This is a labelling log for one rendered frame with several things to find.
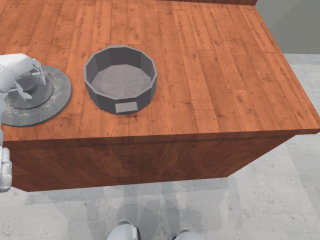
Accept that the robot left thigh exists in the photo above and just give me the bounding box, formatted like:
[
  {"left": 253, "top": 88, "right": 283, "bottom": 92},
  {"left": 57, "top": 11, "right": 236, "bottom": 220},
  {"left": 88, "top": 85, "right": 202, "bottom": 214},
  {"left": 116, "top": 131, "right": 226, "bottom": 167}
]
[{"left": 107, "top": 224, "right": 138, "bottom": 240}]

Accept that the left robot hand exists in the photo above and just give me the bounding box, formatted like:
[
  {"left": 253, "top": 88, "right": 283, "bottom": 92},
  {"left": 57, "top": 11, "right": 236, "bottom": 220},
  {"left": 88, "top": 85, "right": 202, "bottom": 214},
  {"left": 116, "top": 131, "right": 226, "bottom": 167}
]
[{"left": 0, "top": 53, "right": 46, "bottom": 103}]

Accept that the left robot upper arm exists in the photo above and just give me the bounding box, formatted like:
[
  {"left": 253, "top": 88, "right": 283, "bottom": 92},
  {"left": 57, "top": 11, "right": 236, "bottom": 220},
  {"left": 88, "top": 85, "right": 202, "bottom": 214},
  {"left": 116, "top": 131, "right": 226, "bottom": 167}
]
[{"left": 0, "top": 146, "right": 12, "bottom": 193}]

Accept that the knob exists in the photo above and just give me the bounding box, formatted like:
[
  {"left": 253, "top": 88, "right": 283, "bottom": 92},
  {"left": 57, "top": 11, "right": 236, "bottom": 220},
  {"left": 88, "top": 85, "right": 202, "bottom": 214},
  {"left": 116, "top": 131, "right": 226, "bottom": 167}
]
[{"left": 16, "top": 77, "right": 38, "bottom": 95}]

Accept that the left robot shin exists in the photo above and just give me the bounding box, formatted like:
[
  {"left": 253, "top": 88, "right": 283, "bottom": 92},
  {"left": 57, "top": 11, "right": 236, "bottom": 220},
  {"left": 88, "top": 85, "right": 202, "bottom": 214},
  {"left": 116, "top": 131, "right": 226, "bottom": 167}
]
[{"left": 118, "top": 219, "right": 132, "bottom": 226}]

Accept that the lid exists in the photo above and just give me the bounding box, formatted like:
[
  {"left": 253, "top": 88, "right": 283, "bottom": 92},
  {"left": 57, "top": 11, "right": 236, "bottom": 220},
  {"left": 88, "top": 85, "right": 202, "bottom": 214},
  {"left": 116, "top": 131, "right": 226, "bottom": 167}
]
[{"left": 1, "top": 64, "right": 72, "bottom": 128}]

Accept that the table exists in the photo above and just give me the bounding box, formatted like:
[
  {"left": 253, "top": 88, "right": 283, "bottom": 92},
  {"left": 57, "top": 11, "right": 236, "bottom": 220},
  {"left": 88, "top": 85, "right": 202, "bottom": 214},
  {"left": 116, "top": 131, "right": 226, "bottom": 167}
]
[{"left": 0, "top": 0, "right": 320, "bottom": 192}]

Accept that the robot left forearm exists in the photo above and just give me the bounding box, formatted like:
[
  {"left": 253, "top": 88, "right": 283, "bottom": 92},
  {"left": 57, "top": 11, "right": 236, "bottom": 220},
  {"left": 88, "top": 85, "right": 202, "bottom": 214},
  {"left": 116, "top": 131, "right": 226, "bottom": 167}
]
[{"left": 0, "top": 64, "right": 15, "bottom": 147}]

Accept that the pot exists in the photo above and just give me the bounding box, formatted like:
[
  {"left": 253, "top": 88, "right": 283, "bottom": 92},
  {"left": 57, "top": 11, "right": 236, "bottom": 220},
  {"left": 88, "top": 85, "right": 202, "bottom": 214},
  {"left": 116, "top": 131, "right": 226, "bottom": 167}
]
[{"left": 83, "top": 44, "right": 158, "bottom": 115}]

